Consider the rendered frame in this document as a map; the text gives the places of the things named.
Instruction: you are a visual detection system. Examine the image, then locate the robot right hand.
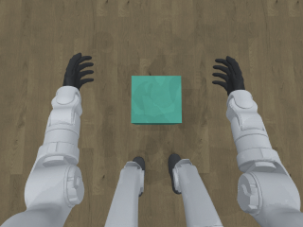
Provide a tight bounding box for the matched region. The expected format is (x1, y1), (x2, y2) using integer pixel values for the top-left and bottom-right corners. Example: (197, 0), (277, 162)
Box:
(212, 56), (245, 96)

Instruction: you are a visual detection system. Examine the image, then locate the right robot shin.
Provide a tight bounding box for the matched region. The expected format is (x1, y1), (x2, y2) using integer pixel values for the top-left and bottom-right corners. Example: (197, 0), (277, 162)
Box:
(175, 159), (197, 169)

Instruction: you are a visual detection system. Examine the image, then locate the robot left hand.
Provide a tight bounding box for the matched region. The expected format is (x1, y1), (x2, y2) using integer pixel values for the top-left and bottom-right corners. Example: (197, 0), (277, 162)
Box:
(62, 53), (94, 90)

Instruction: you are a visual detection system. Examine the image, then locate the robot right forearm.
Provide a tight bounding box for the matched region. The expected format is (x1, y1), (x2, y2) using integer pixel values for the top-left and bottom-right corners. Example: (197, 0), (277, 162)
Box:
(225, 90), (301, 210)

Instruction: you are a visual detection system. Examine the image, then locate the robot shin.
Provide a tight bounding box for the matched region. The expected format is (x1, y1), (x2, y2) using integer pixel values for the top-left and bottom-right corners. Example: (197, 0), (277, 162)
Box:
(175, 159), (197, 169)
(119, 161), (141, 176)

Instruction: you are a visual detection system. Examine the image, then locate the left robot shin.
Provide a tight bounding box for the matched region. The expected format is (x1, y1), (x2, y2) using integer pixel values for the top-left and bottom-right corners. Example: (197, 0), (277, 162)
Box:
(119, 161), (141, 176)

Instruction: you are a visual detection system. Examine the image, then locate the robot left upper arm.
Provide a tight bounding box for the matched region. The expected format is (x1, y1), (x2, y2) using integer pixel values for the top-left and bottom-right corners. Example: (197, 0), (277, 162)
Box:
(0, 164), (84, 227)

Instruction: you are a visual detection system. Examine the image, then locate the robot right upper arm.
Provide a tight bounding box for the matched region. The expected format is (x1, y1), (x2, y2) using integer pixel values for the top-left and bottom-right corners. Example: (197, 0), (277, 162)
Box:
(237, 171), (303, 227)

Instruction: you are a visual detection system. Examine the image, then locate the robot left forearm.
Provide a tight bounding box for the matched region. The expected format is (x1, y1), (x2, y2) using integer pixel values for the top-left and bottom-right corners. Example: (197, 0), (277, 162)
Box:
(24, 85), (82, 207)

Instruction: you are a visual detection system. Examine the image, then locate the carton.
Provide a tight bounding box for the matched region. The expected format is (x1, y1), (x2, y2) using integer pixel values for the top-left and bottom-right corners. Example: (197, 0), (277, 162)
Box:
(131, 76), (182, 125)

